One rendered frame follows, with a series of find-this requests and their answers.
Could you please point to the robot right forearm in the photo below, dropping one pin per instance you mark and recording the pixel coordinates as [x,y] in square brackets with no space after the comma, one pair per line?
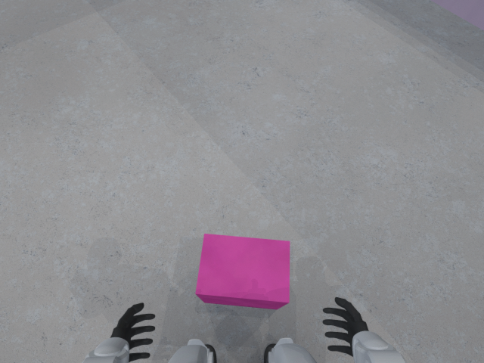
[368,347]

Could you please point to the carton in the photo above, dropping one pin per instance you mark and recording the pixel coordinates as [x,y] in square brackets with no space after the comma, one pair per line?
[244,271]

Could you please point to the robot right hand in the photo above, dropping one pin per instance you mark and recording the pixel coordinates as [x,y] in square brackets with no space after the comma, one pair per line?
[354,325]

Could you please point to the robot left hand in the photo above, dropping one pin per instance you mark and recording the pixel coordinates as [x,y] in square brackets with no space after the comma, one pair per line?
[126,330]

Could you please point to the right robot thigh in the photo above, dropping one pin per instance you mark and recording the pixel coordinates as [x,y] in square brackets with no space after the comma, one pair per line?
[290,353]

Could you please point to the left robot shin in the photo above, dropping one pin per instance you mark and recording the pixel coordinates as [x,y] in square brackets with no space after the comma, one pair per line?
[196,342]

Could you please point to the robot left forearm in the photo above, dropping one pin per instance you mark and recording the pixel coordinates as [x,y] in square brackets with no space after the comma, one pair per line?
[112,350]

